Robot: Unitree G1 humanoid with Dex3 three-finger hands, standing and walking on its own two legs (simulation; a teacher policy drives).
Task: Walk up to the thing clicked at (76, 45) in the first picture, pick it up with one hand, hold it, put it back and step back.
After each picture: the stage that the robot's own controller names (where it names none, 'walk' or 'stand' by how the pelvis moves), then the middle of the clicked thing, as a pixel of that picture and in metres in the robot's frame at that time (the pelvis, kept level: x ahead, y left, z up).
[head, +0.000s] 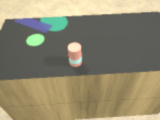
stand; (75, 55) +0.60 +0.08 -0.11
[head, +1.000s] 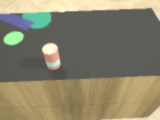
walk; (51, 57) +0.53 +0.20 -0.08
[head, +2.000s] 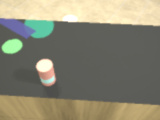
stand; (46, 73) +0.45 +0.20 -0.10
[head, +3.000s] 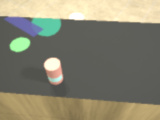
stand; (54, 71) +0.46 +0.15 -0.10
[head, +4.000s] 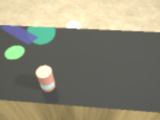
stand; (46, 79) +0.45 +0.21 -0.11
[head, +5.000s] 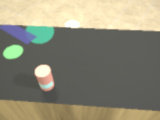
stand; (45, 78) +0.44 +0.22 -0.11
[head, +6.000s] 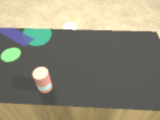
stand; (43, 80) +0.44 +0.22 -0.11
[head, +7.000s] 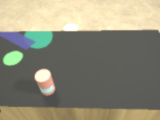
rise first; (45, 82) +0.43 +0.23 -0.11
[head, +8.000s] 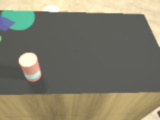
go down; (30, 67) +0.46 +0.21 -0.08
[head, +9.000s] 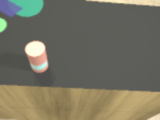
go down; (37, 57) +0.46 +0.19 -0.04
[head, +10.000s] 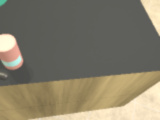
close in; (9, 53) +0.46 +0.23 -0.01
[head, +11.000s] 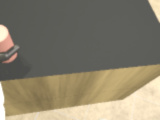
close; (1, 45) +0.48 +0.22 +0.01
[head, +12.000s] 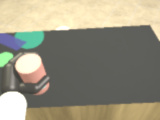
lift; (34, 75) +0.32 +0.17 +0.13
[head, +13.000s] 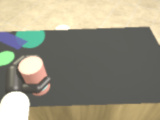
hold; (35, 76) +0.33 +0.17 +0.10
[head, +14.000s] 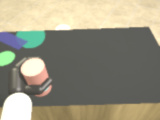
hold; (37, 78) +0.33 +0.17 +0.09
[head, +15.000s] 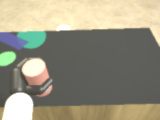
hold; (38, 78) +0.33 +0.17 +0.08
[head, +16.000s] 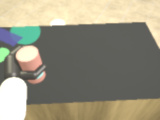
crouch; (32, 65) +0.39 +0.19 +0.08
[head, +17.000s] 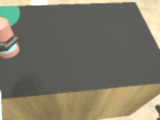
lower; (3, 38) +0.48 +0.23 +0.08
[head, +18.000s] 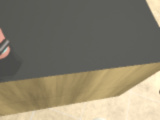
lower; out of the picture +0.49 +0.23 +0.01
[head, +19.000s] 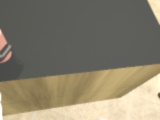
lower; out of the picture +0.47 +0.23 +0.01
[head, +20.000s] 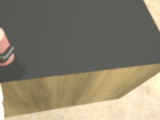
lower; out of the picture +0.47 +0.22 +0.01
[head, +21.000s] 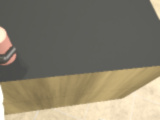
lower; (0, 47) +0.46 +0.23 +0.01
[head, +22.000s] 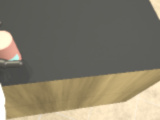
open; (6, 50) +0.45 +0.22 +0.01
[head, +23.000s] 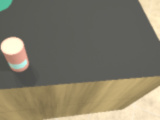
sink last; (16, 55) +0.46 +0.21 -0.02
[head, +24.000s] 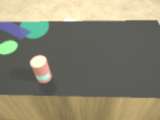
stand; (41, 69) +0.47 +0.23 -0.05
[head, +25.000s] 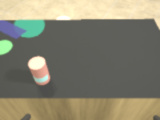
stand; (39, 71) +0.45 +0.22 -0.05
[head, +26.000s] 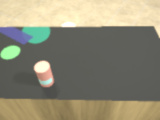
stand; (44, 74) +0.47 +0.21 -0.09
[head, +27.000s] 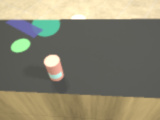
stand; (54, 68) +0.48 +0.18 -0.08
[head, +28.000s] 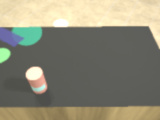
stand; (37, 80) +0.43 +0.21 -0.10
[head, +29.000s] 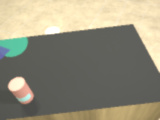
walk; (21, 91) +0.40 +0.30 -0.09
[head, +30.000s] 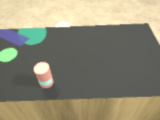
stand; (44, 75) +0.47 +0.22 -0.10
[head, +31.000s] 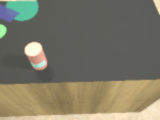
walk; (36, 57) +0.48 +0.23 -0.08
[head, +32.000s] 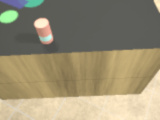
walk; (44, 31) +0.65 +0.23 -0.08
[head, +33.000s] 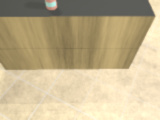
walk; out of the picture +0.94 +0.25 -0.09
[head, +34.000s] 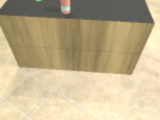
stand; (65, 4) +1.10 +0.18 -0.09
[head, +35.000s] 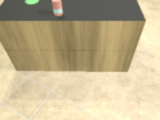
stand; (57, 6) +1.11 +0.21 -0.11
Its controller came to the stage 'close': yes
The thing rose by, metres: 0.19
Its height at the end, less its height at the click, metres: +0.00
